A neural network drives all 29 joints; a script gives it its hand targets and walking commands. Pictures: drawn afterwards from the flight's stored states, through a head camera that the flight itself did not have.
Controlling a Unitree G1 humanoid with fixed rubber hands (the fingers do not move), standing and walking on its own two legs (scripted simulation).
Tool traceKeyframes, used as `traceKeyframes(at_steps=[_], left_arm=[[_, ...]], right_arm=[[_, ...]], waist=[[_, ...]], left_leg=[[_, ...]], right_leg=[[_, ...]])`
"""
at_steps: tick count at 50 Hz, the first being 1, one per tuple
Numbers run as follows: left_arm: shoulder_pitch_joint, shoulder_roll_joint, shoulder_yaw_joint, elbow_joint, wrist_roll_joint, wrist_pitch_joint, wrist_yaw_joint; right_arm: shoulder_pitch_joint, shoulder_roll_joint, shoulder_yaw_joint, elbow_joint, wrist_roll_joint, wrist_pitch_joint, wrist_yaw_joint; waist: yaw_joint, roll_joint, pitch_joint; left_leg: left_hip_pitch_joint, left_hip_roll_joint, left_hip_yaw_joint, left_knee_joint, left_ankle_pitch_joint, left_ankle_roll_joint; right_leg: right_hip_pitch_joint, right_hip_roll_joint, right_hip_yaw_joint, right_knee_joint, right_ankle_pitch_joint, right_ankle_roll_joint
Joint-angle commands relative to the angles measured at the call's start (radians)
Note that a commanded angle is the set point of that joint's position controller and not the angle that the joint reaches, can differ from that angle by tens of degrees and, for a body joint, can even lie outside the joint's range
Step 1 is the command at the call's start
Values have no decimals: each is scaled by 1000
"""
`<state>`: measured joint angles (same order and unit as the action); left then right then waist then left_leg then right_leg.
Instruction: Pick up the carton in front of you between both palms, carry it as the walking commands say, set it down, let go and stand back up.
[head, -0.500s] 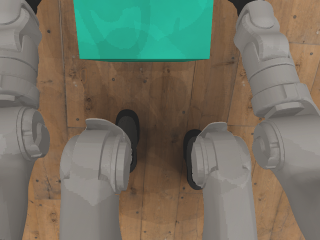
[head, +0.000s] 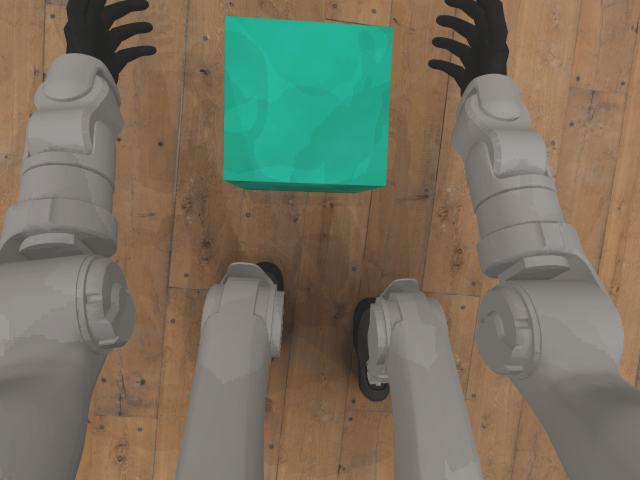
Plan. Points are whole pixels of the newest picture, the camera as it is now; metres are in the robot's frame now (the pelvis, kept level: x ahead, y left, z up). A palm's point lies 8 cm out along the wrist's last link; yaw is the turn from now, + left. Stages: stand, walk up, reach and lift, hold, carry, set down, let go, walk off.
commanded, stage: set down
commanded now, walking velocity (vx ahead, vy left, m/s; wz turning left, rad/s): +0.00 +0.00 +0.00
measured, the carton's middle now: (304, 125) +0.52 +0.08 -0.35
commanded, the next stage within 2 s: let go in 0.52 s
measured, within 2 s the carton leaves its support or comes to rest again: neither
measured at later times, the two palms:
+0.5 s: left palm out of the picture +0.51 +0.29 +0.02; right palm (604, 1) +0.54 -0.10 +0.03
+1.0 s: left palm out of the picture +0.40 +0.29 +0.13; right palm out of the picture +0.44 -0.16 +0.14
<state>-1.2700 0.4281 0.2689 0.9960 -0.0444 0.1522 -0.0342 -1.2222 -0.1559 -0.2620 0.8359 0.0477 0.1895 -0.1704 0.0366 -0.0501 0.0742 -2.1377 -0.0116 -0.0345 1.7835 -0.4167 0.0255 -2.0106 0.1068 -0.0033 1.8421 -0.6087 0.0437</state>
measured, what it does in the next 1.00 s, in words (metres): rises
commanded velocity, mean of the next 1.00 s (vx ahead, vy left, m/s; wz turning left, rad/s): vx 0.00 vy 0.00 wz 0.00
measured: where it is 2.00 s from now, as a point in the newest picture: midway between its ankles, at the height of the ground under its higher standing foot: (317, 349)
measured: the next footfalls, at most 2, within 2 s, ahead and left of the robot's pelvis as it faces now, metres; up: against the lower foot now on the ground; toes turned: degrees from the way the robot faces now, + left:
none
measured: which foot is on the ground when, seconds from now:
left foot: down 0.00-1.00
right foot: down 0.00-1.00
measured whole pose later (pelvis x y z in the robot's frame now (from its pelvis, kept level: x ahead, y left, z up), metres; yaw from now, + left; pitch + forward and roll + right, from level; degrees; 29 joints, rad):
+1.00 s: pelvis +0.10 +0.02 +0.25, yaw +4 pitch +32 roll -1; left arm -0.39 0.24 0.21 0.63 0.04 0.05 -0.09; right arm -0.35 -0.13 -0.16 0.57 -0.04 0.06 -0.01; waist 0.02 -0.03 -0.05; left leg -1.07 -0.04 -0.01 0.76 -0.24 0.04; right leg -0.97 0.04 0.08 0.79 -0.37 0.03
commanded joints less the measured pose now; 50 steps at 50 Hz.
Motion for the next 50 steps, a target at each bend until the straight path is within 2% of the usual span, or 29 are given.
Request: traceKeyframes(at_steps=[1,2,4,8,10,12,13,14,17,19,20,22,23,24,26,28,29,30,31,34,36,37,40,41,43,45,47,49,50], left_arm=[[-230,137,2,-171,4,-13,-5],[-224,80,-43,-198,-28,-6,-16],[-212,129,12,-208,14,-1,-10],[-134,149,75,-218,34,7,-22],[-73,65,18,-188,0,14,-31],[-132,106,-4,-325,18,1,-22],[-130,67,-15,-331,-5,5,-23],[-90,114,34,-216,34,14,-26],[-93,61,-2,-254,-4,4,-37],[-87,115,70,-248,88,-12,-21],[-79,42,10,-200,14,-9,-29],[0,43,57,-113,45,-15,-46],[4,28,33,-173,56,-23,-53],[2,23,76,-185,61,-31,-56],[-39,73,84,-185,74,-35,-51],[-71,97,64,-267,136,-35,-45],[-42,26,56,-243,86,-25,-54],[57,63,99,-152,109,-16,-52],[74,44,52,-190,127,-25,-54],[276,-2,45,-218,155,-30,-60],[362,21,64,-257,178,-39,-55],[377,-56,19,-353,143,-44,-60],[424,-26,-2,-438,137,-64,-64],[490,35,39,-459,130,-83,-63],[563,-1,28,-508,124,-98,-48],[737,-136,-58,-407,104,-82,-59],[757,-83,-46,-469,79,-114,-57],[857,-121,-74,-488,62,-141,-57],[873,-74,-48,-487,77,-152,-48]], right_arm=[[-197,-97,23,-149,24,-9,7],[-188,-137,-13,-166,13,-11,17],[-159,-92,23,-177,40,-14,22],[-132,-122,21,-248,5,-17,20],[-73,-127,-17,-215,-41,-21,32],[-56,-137,4,-268,13,-25,37],[-30,-126,-22,-266,-2,-28,35],[-35,-113,7,-239,26,-15,40],[-54,-88,16,-181,-7,-21,52],[-80,-59,25,-262,35,-33,54],[-28,-89,26,-188,11,-31,55],[65,-65,21,-153,-6,-28,49],[66,-57,-32,-150,-50,-37,48],[70,-74,-18,-148,-50,-45,54],[9,-39,6,-258,-39,-51,56],[11,-104,-23,-220,-43,-44,57],[16,-112,-31,-215,-61,-41,64],[68,-72,1,-216,-61,-28,61],[161,-24,-14,-154,-85,-30,67],[327,-56,17,-216,-97,-40,72],[391,-14,67,-314,-124,-67,95],[430,-82,31,-321,-120,-73,103],[502,-55,17,-334,-129,-93,110],[511,-59,82,-412,-100,-99,126],[557,-73,89,-396,-77,-110,143],[741,-72,40,-304,-91,-116,140],[807,-78,55,-352,-100,-147,156],[875,-25,121,-351,-68,-161,160],[888,-51,93,-354,-90,-179,165]], waist=[[38,132,-1118],[21,195,-1157],[70,131,-1170],[50,38,-1227],[-8,84,-1230],[25,161,-1305],[-20,187,-1304],[42,167,-1243],[21,86,-1015],[63,112,-1125],[6,99,-1147],[10,56,-1055],[-9,117,-1059],[-13,54,-1034],[40,72,-1109],[32,158,-1103],[-20,148,-1119],[38,90,-1080],[-29,100,-1050],[1,151,-1089],[4,64,-1064],[19,131,-1106],[-40,117,-976],[35,110,-986],[64,122,-928],[-24,100,-881],[-35,87,-868],[24,106,-790],[-13,98,-778]], left_leg=[[1068,-24,30,-179,262,-27],[1112,-17,48,-192,307,-54],[1151,-24,30,-213,358,-27],[1124,-31,53,-263,415,-27],[1230,-29,30,-305,510,-43],[1412,-27,9,-331,541,-35],[1514,-21,-10,-353,639,-51],[1519,-13,-7,-378,593,-39],[1231,-32,19,-482,350,-36],[1347,-23,8,-489,459,-20],[1397,-24,7,-506,446,-21],[1388,-16,7,-547,445,-14],[1411,-32,20,-561,470,-26],[1342,-24,33,-598,413,-31],[1474,-21,3,-617,557,-13],[1597,-12,-26,-660,527,-8],[1585,-8,7,-687,485,-27],[1583,-12,-4,-714,477,-18],[1568,-10,6,-737,490,-31],[1688,-11,18,-777,584,-28],[1733,-8,-20,-814,649,-7],[1788,-19,11,-817,648,-25],[1788,-6,-20,-877,683,-11],[1860,-2,-22,-890,687,-7],[1866,-10,-15,-927,648,-9],[1948,2,-38,-964,719,-17],[2015,20,-70,-939,871,3],[2006,9,-53,-995,853,-6],[1995,7,-36,-1004,793,-1]], right_leg=[[144,19,-96,-250,99,7],[164,26,-108,-282,146,4],[180,33,-112,-278,170,15],[347,32,-97,-360,244,21],[310,25,-98,-416,285,27],[253,21,-97,-412,239,23],[228,19,-95,-463,256,17],[200,24,-89,-486,199,24],[368,9,-85,-539,201,15],[390,14,-51,-588,250,23],[403,2,-60,-617,245,33],[430,2,-57,-671,240,35],[437,-7,-46,-687,252,30],[525,-17,-47,-732,260,30],[544,-9,-46,-745,334,40],[481,-10,-39,-786,264,20],[526,-9,-58,-806,287,21],[548,-14,-50,-826,256,30],[591,2,-64,-831,313,29],[702,-10,-39,-896,394,27],[717,-6,-35,-929,398,29],[786,-19,-28,-976,398,18],[833,-23,-7,-1018,473,8],[838,-24,-11,-1037,415,8],[868,-26,-1,-1052,389,-2],[897,-25,-13,-1101,439,9],[889,-33,13,-1114,480,20],[975,-33,21,-1151,486,3],[1017,-39,30,-1177,501,4]])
